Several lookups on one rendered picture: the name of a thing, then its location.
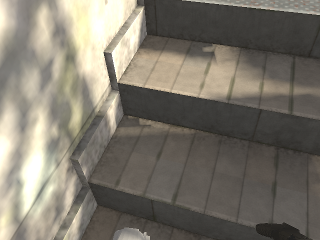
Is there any robot right hand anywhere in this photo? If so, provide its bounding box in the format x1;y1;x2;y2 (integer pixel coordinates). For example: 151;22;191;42
256;222;313;240

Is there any left robot thigh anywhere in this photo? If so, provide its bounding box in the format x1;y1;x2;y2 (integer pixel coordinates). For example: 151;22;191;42
113;227;150;240

